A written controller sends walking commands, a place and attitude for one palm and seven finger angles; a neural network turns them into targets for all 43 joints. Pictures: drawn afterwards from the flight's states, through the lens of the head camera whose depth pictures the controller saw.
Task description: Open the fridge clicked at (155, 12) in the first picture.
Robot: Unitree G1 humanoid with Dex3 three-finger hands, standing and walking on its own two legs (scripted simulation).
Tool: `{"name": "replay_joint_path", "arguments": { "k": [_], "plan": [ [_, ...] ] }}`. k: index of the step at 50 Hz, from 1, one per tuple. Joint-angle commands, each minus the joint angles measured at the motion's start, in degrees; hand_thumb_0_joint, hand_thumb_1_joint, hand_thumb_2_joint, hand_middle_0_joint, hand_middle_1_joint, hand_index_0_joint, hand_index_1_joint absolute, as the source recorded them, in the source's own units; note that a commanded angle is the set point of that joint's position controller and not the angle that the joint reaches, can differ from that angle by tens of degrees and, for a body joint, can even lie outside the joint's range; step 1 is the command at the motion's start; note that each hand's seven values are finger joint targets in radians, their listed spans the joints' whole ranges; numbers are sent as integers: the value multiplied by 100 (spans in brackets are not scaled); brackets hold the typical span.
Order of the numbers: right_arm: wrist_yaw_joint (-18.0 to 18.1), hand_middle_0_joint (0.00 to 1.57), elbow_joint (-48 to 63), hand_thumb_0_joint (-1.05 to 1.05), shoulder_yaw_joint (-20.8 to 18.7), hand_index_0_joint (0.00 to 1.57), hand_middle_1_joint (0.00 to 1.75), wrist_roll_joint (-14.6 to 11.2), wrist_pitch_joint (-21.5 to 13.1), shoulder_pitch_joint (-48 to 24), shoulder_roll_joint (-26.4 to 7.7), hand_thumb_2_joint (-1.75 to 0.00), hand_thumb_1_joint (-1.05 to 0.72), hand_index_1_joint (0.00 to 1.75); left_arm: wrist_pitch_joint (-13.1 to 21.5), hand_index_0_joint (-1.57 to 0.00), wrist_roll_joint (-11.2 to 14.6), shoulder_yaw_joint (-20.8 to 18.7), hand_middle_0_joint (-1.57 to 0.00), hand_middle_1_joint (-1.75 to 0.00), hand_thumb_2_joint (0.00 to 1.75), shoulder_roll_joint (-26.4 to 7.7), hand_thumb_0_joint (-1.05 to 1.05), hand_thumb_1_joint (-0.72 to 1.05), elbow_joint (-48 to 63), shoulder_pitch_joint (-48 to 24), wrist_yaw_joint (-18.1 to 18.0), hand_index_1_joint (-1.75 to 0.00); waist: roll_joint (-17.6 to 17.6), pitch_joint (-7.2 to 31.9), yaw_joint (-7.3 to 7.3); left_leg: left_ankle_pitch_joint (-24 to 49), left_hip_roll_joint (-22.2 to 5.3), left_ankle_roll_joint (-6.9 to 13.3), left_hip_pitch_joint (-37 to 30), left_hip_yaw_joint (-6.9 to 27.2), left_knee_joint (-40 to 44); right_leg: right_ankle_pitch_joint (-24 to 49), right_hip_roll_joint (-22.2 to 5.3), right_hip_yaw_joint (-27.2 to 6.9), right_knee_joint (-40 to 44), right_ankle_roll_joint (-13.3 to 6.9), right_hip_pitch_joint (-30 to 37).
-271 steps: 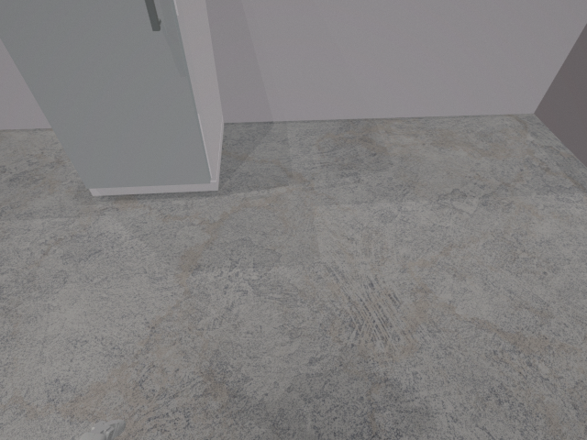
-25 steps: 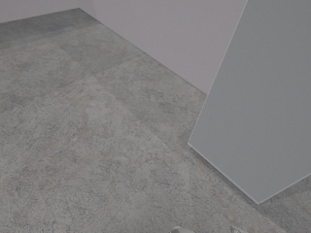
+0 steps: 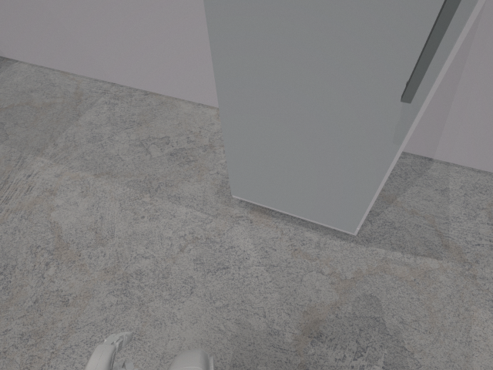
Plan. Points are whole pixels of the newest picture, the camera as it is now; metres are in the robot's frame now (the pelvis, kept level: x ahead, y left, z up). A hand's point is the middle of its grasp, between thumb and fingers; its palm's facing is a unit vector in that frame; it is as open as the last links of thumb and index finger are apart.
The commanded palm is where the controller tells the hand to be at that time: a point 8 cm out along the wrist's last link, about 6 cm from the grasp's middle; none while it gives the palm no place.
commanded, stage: turn to face it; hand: right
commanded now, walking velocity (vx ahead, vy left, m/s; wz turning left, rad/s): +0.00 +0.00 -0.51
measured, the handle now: out of the picture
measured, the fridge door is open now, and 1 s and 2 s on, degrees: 0 0 0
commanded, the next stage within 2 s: take the last steps up to it in 0.44 s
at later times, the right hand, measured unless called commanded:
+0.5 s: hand out of the picture +0.04 -0.16 -0.14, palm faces +0.23 +0.93 -0.29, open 7.4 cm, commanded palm none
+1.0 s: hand out of the picture -0.06 -0.19 -0.17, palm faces +0.35 +0.92 -0.17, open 7.4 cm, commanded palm none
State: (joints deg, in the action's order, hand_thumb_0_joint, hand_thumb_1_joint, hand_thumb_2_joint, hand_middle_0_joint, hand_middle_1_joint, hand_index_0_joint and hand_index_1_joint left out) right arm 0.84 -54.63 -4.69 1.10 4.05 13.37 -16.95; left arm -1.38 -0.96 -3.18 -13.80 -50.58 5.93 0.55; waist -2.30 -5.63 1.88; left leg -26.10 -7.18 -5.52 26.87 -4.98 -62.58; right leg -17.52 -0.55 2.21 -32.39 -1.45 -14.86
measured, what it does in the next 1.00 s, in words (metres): steps on the spot, turning right: left foot, then right foot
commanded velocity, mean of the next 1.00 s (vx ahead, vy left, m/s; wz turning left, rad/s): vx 0.14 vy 0.02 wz -0.18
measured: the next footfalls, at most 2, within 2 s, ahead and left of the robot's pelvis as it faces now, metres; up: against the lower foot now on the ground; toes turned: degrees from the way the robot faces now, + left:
left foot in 0.32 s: +0.06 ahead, +0.13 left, +0.00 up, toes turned -6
right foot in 0.76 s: -0.05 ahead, -0.10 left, +0.00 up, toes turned -23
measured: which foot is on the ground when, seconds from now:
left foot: up 0.00-0.30, down 0.32-0.76, up 0.78-1.00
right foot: down 0.00-0.32, up 0.34-0.74, down 0.76-1.00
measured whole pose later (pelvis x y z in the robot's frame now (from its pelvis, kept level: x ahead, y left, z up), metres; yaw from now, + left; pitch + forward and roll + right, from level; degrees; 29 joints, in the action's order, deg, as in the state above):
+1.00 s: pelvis +0.01 -0.01 +0.01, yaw -18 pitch -2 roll +1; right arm -1.0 -62.8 -2.7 1.6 1.0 17.7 -12.2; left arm 2.6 -1.0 -1.3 -7.5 -61.9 20.2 -1.4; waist -1.9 -1.8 0.8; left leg -15.7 -5.9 -2.5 28.9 -4.4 -57.7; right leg -16.4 -0.5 5.0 -18.1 -1.7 0.3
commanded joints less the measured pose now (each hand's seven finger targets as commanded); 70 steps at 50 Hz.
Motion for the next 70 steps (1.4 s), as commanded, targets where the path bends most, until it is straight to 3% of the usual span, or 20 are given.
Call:
{"name": "replay_joint_path", "arguments": {
  "k": [1, 9, 13, 14, 16, 21, 27, 32, 36, 37, 38, 39, 46, 55, 59, 60, 61, 62, 64, 70],
  "plan": [
    [-30, 20, 612, 0, -73, 20, 30, -23, -214, -194, -353, -90, -90, 30, 81, -20, -8, -268, -20, -30, 90, -1122, 0, 90, 272, 237, -89, -30, 1069, 786, -278, 352, 63, -57, 433, 370, -63, 3150, -1230, -1189, 1183, -682, 888],
    [30, 20, 834, 0, 1, 20, 30, -56, -251, -531, -189, -90, -90, 30, 6, -20, -55, -307, -20, -30, 90, -1096, 0, 90, 215, 502, -82, -30, 1046, 745, -407, 20, 390, 28, -156, 400, 1445, 2914, -1232, -1952, 1080, -889, 789],
    [70, 20, 709, 0, 9, 20, 30, -92, -342, 24, -162, -90, -90, 30, -22, -20, -24, -310, -20, -30, 90, -1021, 0, 90, 265, 298, -75, -30, 1055, 912, -115, 948, 583, 138, -1458, 279, 3096, 2850, -970, -1997, 603, -637, 159],
    [87, 20, 669, 0, -18, 20, 30, -68, -406, 226, -303, -90, -90, 30, -13, -20, 14, -293, -20, -30, 90, -894, 0, 90, 261, 292, -57, -30, 669, 959, 4, 1584, 409, 174, -2115, 421, 3974, 2277, -716, -1862, 257, -378, -253],
    [124, 20, 697, 0, -128, 20, 30, 48, -478, 349, -1068, -90, -90, 30, -10, -20, 45, -226, -20, -30, 90, -399, 0, 90, 439, 429, -23, -30, -1418, 919, 35, 3053, -2000, 1227, -2555, 2499, 4545, -1640, 478, -519, -1962, 330, -1708],
    [128, 20, 847, 0, 18, 20, 30, -4, -478, -495, -334, -90, -90, 30, -212, -20, -41, -260, -20, -30, 90, -456, 0, 90, -92, 724, 57, -30, -695, 301, -333, 2070, -952, 1171, -1310, 983, 4603, -360, -27, -555, -3778, 430, -1495],
    [123, 20, 444, 0, -13, 20, 30, 35, -493, 223, -454, -90, -90, 30, -191, -20, -5, -154, -20, -30, 90, -295, 0, 90, -209, 374, 23, -30, -723, 540, 1, 2945, -1052, 1340, -2079, 758, 4431, -700, -106, -229, -2501, 563, -1277],
    [62, 20, 34, 0, -49, 20, 30, 82, -539, 614, -552, -90, -90, 30, -25, -20, -12, -38, -20, -30, 90, -143, 0, 90, -241, 231, 55, -30, -841, 624, 191, 1309, -1171, 1390, -2223, 1040, 4770, -945, -140, 115, -1084, 392, -786],
    [9, 20, -183, 0, -6, 20, 30, 11, -502, 321, -432, -90, -90, 30, 144, -20, -24, 9, -20, -30, 90, -51, 0, 90, -592, 1101, 11, -30, -577, 510, -259, -315, -750, 990, -997, 567, 4484, -93, -45, 498, 813, 215, 978],
    [-19, 20, -166, 0, 53, 20, 30, -36, -479, 275, -166, -90, -90, 30, 207, -20, -26, -26, -20, -30, 90, -296, 0, 90, -743, 1468, -44, -30, 254, 536, -429, -509, -446, 736, -280, 237, 3804, -359, -446, -88, 1319, 98, 1700],
    [-69, 20, -46, 0, 151, 20, 30, -45, -472, 242, 223, -90, -90, 30, 228, -20, -87, -127, -20, -30, 90, -757, 0, 90, -836, 1821, -86, -30, 1755, 411, -579, -445, 183, 457, 675, -378, 2456, -1334, -1651, -1717, 1930, -362, 1997],
    [-100, 20, 153, 0, 198, 20, 30, 7, -520, -197, 232, -90, -90, 30, 203, -20, -76, -152, -20, -30, 90, -1007, 0, 90, -822, 2061, -127, -30, 1662, -17, -728, -502, 342, 451, 1141, -315, 1534, -1569, -2240, -2509, 2400, -775, 1619],
    [-211, 20, -361, 0, 149, 20, 30, 38, -467, 121, 258, -90, -90, 30, 473, -20, -1, 16, -20, -30, 90, -356, 0, 90, -904, 1613, -243, -30, 808, -217, -256, 1032, 35, 321, 1004, 186, 263, 1274, -1491, -797, 2329, -724, 1333],
    [-243, 20, -56, 0, 152, 20, 30, -9, -510, -866, 441, -90, -90, 30, 484, -20, -75, -52, -20, -30, 90, -320, 0, 90, -1289, 2134, -253, -30, 951, -456, -473, 1135, 131, 443, 522, -96, 2117, 2012, -1586, -472, 2043, -743, 1311],
    [-219, 20, -362, 0, 54, 20, 30, 4, -610, 141, 256, -90, -90, 30, 458, -20, -57, -70, -20, -30, 90, -363, 0, 90, -1350, 1933, -239, -30, 606, 33, 70, 1412, 587, 680, -1485, -413, 3079, 2720, -1355, -202, 760, -520, 738],
    [-187, 20, -627, 0, -31, 20, 30, 38, -688, 994, 18, -90, -90, 30, 483, -20, -14, -58, -20, -30, 90, -287, 0, 90, -1334, 1914, -213, -30, 233, 493, 444, 1540, 384, 802, -2695, -93, 3365, 2532, -1019, 73, -409, -312, 215],
    [-101, 20, -836, 0, -176, 20, 30, 83, -773, 1817, -568, -90, -90, 30, 521, -20, 61, 1, -20, -30, 90, 77, 0, 90, -1219, 2101, -151, -30, -1115, 1251, 677, 1439, -1077, 1312, -3954, 1796, 3879, 647, -336, 515, -2253, -55, -1020],
    [-69, 20, -905, 0, -186, 20, 30, -28, -752, 2169, -859, -90, -90, 30, 505, -20, 92, 16, -20, -30, 90, 104, 0, 90, -980, 1838, -156, -30, -1167, 1404, 656, 1654, -1926, 1835, -3961, 3280, 4637, -1670, 50, 134, -3705, -40, -1754],
    [-14, 20, -571, 0, -113, 20, 30, -52, -686, 916, -486, -90, -90, 30, 407, -20, 46, -87, -20, -30, 90, 73, 0, 90, -915, 1392, -107, -30, -391, 627, 307, -840, -1744, 1773, -2380, 2892, 5219, -902, -505, -315, -4365, -117, -1963],
    [54, 20, -393, 0, 110, 20, 30, 41, -783, 99, 221, -90, -90, 30, 160, -20, -66, -11, -20, -30, 90, 490, 0, 90, -1024, 1740, -20, -30, -264, 133, -405, 812, -896, 1418, -515, 677, 5411, -37, -736, 105, -2529, 221, -910]
  ]
}}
